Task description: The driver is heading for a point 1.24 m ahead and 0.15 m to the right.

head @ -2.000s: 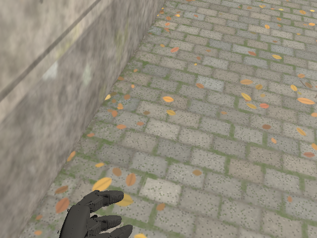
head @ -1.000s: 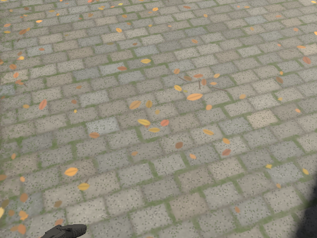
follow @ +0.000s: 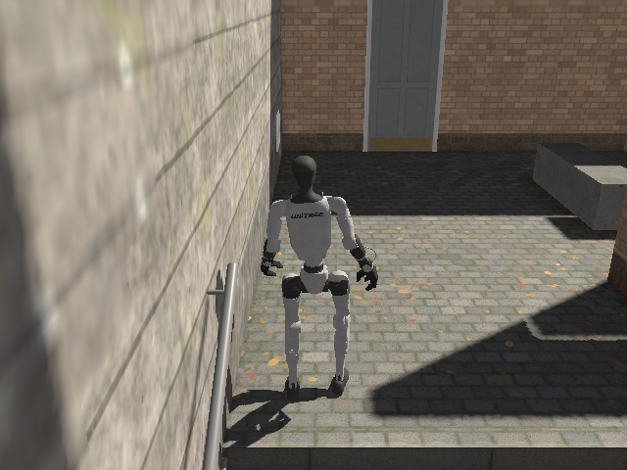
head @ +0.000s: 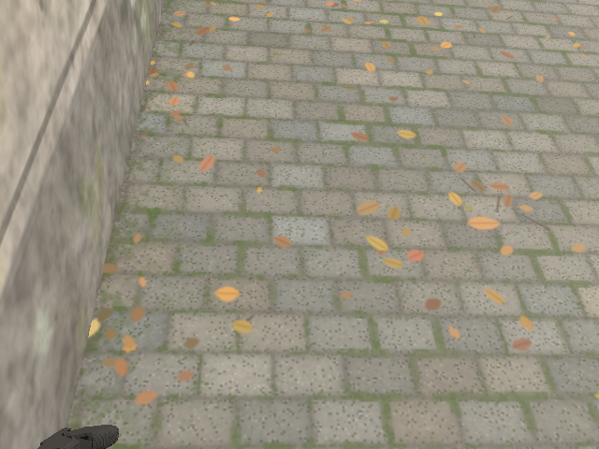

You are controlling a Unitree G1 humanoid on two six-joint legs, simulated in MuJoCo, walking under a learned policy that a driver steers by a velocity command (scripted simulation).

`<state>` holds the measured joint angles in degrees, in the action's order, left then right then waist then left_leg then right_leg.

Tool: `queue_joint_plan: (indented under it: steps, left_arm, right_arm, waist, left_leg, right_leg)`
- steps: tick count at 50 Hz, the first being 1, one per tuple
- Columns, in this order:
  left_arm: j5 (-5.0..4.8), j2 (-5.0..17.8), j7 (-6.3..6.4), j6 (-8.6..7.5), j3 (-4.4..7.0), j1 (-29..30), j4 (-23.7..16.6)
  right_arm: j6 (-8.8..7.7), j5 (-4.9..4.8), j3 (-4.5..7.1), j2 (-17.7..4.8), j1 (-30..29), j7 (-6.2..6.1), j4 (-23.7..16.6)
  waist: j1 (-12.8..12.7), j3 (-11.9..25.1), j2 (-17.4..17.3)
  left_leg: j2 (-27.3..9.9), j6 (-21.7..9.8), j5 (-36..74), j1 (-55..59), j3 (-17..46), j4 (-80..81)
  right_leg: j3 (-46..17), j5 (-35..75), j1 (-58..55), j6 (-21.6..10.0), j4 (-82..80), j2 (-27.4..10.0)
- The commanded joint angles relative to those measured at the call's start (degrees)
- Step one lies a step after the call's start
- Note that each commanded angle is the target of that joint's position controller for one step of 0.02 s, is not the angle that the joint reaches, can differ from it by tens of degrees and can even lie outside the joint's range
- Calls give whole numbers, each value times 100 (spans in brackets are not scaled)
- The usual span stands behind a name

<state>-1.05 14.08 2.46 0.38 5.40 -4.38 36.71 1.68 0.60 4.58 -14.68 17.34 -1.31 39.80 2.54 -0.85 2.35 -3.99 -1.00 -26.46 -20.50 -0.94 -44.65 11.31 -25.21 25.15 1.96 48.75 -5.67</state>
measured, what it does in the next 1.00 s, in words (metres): walks ahead: right foot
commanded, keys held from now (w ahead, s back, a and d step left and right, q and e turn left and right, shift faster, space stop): shift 0.42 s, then w+shift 0.10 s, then w+e+shift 0.04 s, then e+shift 0.44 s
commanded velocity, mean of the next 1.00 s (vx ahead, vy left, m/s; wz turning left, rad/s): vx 0.12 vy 0.00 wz -0.12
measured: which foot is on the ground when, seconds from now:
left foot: down 0.00-1.00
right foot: up 0.00-0.30, down 0.32-0.68, up 0.70-1.00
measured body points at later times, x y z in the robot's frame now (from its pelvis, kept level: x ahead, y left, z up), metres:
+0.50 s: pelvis +0.03 -0.02 +0.02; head +0.03 -0.01 +0.47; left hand +0.14 +0.25 -0.09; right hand +0.21 -0.23 -0.08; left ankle -0.01 +0.11 -0.71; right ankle +0.05 -0.14 -0.71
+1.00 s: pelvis +0.15 +0.00 +0.02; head +0.20 +0.00 +0.47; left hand +0.42 +0.19 -0.06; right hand +0.14 -0.32 -0.08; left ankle +0.05 +0.12 -0.71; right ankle +0.24 -0.15 -0.66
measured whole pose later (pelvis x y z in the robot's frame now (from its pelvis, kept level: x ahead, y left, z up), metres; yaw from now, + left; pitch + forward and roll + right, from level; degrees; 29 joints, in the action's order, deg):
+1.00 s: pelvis +0.15 +0.00 +0.02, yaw -12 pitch +3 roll -1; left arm -2.6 15.6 -1.5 1.1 4.4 -3.1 32.6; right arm 0.3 -0.3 4.4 -17.7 17.1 -5.1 44.4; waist 2.9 -3.1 1.2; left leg -5.4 1.3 -22.9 -2.7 -13.7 -23.9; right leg 3.6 -9.4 37.6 2.2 48.0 -2.0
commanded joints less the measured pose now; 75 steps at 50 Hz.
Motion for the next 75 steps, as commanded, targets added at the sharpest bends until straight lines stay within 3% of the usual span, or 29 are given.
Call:
queue_joint_plan:
  steps: [1,4,9,14,17,18,20,23,27,29,32,34,35,36,39,43,47,51,54,55,56,57,58,59,61,66,70,72,75]
  left_arm:
    - [-65,441,-44,-169,142,625,-706]
    - [62,490,72,-125,142,582,-482]
    - [74,166,-69,11,-24,455,-252]
    - [39,166,-208,-34,-70,67,-16]
    - [301,502,-192,-274,-71,33,-83]
    - [263,743,-247,-280,-24,287,35]
    - [194,316,-298,-353,-115,76,100]
    - [154,604,-260,-387,-23,-414,180]
    - [-38,1013,-268,-536,98,-1375,387]
    - [-3,1078,-262,-579,112,-1387,319]
    - [-64,806,-287,-408,53,-481,-30]
    - [-122,643,-233,-253,73,-24,-297]
    - [-110,329,-198,-357,-10,25,-536]
    - [-12,480,-203,-468,-16,-360,-623]
    - [-142,604,-120,-210,101,-698,-309]
    - [-168,160,-247,-80,-68,-556,-472]
    - [-156,37,-369,-17,-188,184,-786]
    - [-147,393,-507,123,-45,277,-919]
    - [-114,802,-466,57,190,-856,-620]
    - [-123,1149,-309,44,315,-1238,-495]
    - [74,1816,-239,-1,359,-752,-725]
    - [166,1385,-259,-50,213,-1042,-837]
    - [136,1066,-319,-110,90,-842,-748]
    - [-55,878,-355,-158,40,-499,-654]
    - [-63,756,-340,-204,8,-68,-641]
    - [220,126,-350,-241,-230,75,-283]
    - [192,706,-151,-99,-34,-114,-207]
    - [80,974,-126,-145,81,-648,-94]
    - [-27,813,-27,-403,83,-873,69]
  right_arm:
    - [-269,313,365,-1499,353,60,-627]
    - [-245,163,103,-859,-525,-71,-748]
    - [-183,123,-145,-562,-638,-257,-778]
    - [-173,13,-202,-619,-763,-135,-745]
    - [-294,296,-309,-165,-372,-109,-614]
    - [-340,272,-276,-270,-18,-63,-607]
    - [-413,248,-207,-525,-504,-34,-555]
    - [-322,142,-195,-456,-322,-13,-462]
    - [-593,-20,-194,-302,-846,-19,-606]
    - [-815,13,-114,-418,-1164,-27,-706]
    - [-893,2,-147,-235,-543,-54,-524]
    - [-777,71,62,-749,529,-109,-155]
    - [-753,204,310,-1619,1248,-138,-112]
    - [-681,241,285,-1618,1291,-114,-208]
    - [-490,-20,126,-877,307,-225,-397]
    - [-326,98,150,-1016,61,-327,-82]
    - [-255,-51,184,-1220,-339,-407,72]
    - [-119,-177,360,-1624,-431,-412,76]
    - [-184,-281,402,-1533,-437,-371,95]
    - [-276,-117,325,-1208,-81,-283,124]
    - [-353,209,112,-601,610,-175,-66]
    - [-444,-10,128,-998,481,-57,30]
    - [-413,-220,152,-1098,-164,0,-78]
    - [-330,-140,103,-896,-270,-71,-71]
    - [-154,31,154,-904,-13,-243,153]
    - [-135,-61,-94,-197,451,-138,564]
    - [-64,-109,-44,-582,-291,-119,245]
    - [-60,-191,-41,-615,-497,-81,143]
    - [-203,-282,121,-709,-680,-61,57]
  waist:
    - [125,357,-1968]
    - [-207,193,-748]
    - [-310,423,-890]
    - [-287,119,-1028]
    - [-204,468,-524]
    - [247,636,416]
    - [-211,610,92]
    - [-315,627,17]
    - [-703,-368,930]
    - [-720,-446,746]
    - [-38,-276,735]
    - [476,190,396]
    - [646,589,-1216]
    - [418,955,-2357]
    - [50,255,-998]
    - [-166,7,-1077]
    - [-126,-29,-989]
    - [-260,154,-1055]
    - [-980,668,-824]
    - [-1058,909,183]
    - [-240,1576,1856]
    - [-652,2699,951]
    - [-667,2010,368]
    - [-397,1324,-84]
    - [-13,724,-61]
    - [162,1221,220]
    - [-190,638,525]
    - [-461,484,481]
    - [-395,13,129]
  left_leg:
    - [-1692,-1780,3121,895,3170,2575]
    - [-1287,-1180,2403,642,2281,2371]
    - [-644,-732,2128,660,1187,2265]
    - [-620,-778,871,469,1522,2386]
    - [-23,-208,1250,284,1190,1719]
    - [157,-18,1261,570,921,2045]
    - [230,156,1254,704,760,1699]
    - [440,-50,-515,371,526,1421]
    - [376,4,-186,-1288,-131,-173]
    - [181,-35,-593,-1625,366,-991]
    - [337,65,-223,-107,182,1261]
    - [354,208,1492,1809,70,2090]
    - [-980,-233,2337,2954,1644,2288]
    - [-2469,-1150,3966,2859,3184,2570]
    - [-1689,-929,3559,2400,1407,2453]
    - [-1269,-720,5171,2005,-4,2531]
    - [-1219,-586,4913,1737,-740,2499]
    - [-1286,-363,5942,1818,-1029,1959]
    - [-1184,-154,6166,1434,-1198,280]
    - [-710,207,2874,185,-1087,-1218]
    - [375,567,-1823,-1718,-731,-3452]
    - [396,491,-1637,-1593,670,-3965]
    - [227,406,-1001,-1913,667,-3965]
    - [-37,406,-513,-1948,588,-3472]
    - [-136,451,1,-1197,511,-2833]
    - [-154,610,707,86,467,-966]
    - [-94,581,775,-340,289,-832]
    - [-291,417,644,-1481,426,-1336]
    - [-517,222,749,-3285,981,-2108]
  right_leg:
    - [-1334,-1106,2077,212,2778,470]
    - [-1436,341,1925,99,2694,230]
    - [-1343,1545,597,211,305,317]
    - [-1105,1052,-750,243,-1803,521]
    - [-1800,3653,-1876,23,-2521,-107]
    - [-1688,2973,-1559,-225,-2095,123]
    - [-1650,2460,-1387,-273,-2183,249]
    - [-1635,-736,-1207,-519,-2199,387]
    - [-4029,-2985,-1154,-1461,-3460,-894]
    - [-4914,-2110,-1142,-1821,-3768,-1117]
    - [-3435,566,-752,-1398,-3134,-80]
    - [-2704,1617,2,-840,-1925,575]
    - [-1940,869,1255,-348,-73,1156]
    - [-1691,-1228,1897,-133,1059,1105]
    - [-1609,-291,2383,191,2078,325]
    - [-1164,763,2098,313,1641,327]
    - [-786,1780,1357,118,76,334]
    - [-410,1565,353,-292,-629,624]
    - [-613,1695,-1480,-874,-1670,854]
    - [-1517,3692,-2784,-1229,-2057,415]
    - [-4038,6344,-4052,-2499,-1645,-1211]
    - [-4906,5005,-3859,-2893,-2403,-1666]
    - [-4292,4184,-3352,-2561,-2682,-1487]
    - [-3658,3634,-2523,-2132,-2674,-1204]
    - [-2803,3997,-1101,-1761,-2740,-669]
    - [-1475,4767,-959,-1715,-2860,-401]
    - [-1724,2585,-1078,-1803,-3313,-801]
    - [-2670,-321,-1708,-1843,-3932,-1397]
    - [-3442,-1695,-2792,-1656,-4419,-1892]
